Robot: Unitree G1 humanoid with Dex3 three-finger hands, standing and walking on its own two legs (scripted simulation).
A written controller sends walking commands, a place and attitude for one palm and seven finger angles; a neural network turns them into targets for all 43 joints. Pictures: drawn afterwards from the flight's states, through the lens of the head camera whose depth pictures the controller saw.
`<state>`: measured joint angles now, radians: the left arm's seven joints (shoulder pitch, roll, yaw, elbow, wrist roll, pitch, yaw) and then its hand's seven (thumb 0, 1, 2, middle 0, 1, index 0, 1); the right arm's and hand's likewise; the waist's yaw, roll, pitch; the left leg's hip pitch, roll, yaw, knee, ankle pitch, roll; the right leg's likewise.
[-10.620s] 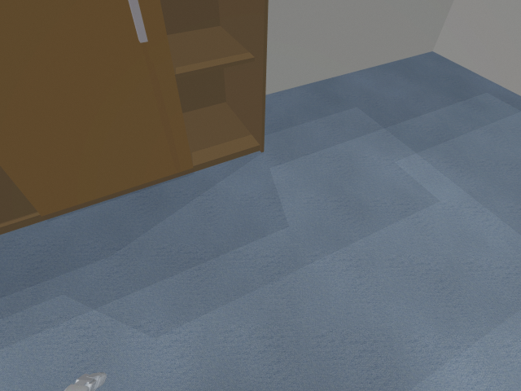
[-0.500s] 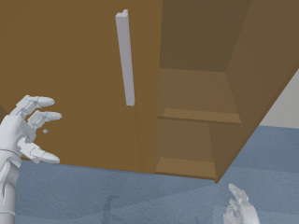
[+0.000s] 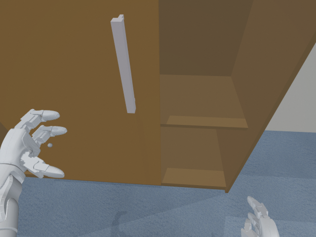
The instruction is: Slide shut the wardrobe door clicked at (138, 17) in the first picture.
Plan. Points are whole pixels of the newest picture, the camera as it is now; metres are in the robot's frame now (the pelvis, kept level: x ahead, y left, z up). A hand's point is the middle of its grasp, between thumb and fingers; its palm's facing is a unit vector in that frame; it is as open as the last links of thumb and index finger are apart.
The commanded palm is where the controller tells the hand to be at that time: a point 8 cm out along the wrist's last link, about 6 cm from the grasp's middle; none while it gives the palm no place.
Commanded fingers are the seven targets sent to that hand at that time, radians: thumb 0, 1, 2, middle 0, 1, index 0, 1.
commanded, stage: move the hooked fingers beside the handle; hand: left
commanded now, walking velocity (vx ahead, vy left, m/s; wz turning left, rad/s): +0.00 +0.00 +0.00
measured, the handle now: (127, 69) +0.56 +0.15 +0.15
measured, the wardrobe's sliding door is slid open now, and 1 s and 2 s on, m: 0.42 0.42 0.42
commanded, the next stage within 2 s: none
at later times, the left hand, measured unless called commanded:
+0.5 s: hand (69, 125) +0.33 +0.26 +0.13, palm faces +0.06 -1.00 -0.01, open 14.0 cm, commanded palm +0.31 +0.30 +0.13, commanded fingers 0.00 -0.50 0.30 -0.30 -1.20 -0.30 -1.20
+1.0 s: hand (83, 110) +0.40 +0.24 +0.12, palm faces +0.07 -1.00 +0.00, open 14.0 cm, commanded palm +0.37 +0.29 +0.13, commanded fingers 0.00 -0.50 0.30 -0.30 -1.20 -0.30 -1.20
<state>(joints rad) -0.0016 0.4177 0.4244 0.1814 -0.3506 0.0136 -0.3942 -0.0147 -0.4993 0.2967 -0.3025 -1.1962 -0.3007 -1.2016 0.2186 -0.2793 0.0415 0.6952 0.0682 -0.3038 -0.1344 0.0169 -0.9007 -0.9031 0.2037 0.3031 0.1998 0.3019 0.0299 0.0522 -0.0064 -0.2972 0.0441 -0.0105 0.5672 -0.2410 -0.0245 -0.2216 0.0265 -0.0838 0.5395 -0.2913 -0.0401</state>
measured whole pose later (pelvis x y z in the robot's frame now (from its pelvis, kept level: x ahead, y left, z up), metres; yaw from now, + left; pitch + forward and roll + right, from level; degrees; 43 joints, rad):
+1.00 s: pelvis +0.02 +0.01 +0.00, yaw -1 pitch +3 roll -1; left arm -0.38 0.39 0.35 0.51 -0.24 -0.01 -0.27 -0.01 -0.50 0.30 -0.30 -1.20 -0.30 -1.20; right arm 0.26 -0.27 0.02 0.72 0.05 -0.20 -0.10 0.01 -0.90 -0.90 0.20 0.30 0.20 0.30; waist -0.02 0.03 -0.03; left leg -0.36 0.04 0.01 0.57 -0.26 -0.01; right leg -0.29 0.02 -0.06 0.53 -0.30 -0.02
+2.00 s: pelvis +0.02 +0.02 -0.01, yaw -3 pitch +11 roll -2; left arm -0.76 0.48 0.40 0.99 -0.13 -0.19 -0.21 -0.01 -0.50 0.30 -0.30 -1.20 -0.30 -1.20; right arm 0.41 -0.27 0.00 0.73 0.03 -0.10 -0.04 0.01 -0.90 -0.90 0.20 0.30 0.20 0.30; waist -0.12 0.02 -0.07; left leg -0.56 0.06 0.03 0.69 -0.31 0.00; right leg -0.49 0.04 -0.03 0.63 -0.32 -0.02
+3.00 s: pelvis +0.01 +0.01 -0.01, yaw -3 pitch +10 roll -2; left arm -0.81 0.38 0.33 0.98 -0.11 -0.20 -0.11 -0.02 -0.50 0.30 -0.30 -1.20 -0.30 -1.20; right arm 0.37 -0.26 0.00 0.73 0.02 -0.11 -0.02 0.01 -0.90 -0.90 0.20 0.30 0.20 0.30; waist -0.12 0.03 -0.06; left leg -0.58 0.06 0.02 0.71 -0.31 -0.01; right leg -0.51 0.04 -0.05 0.66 -0.33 -0.03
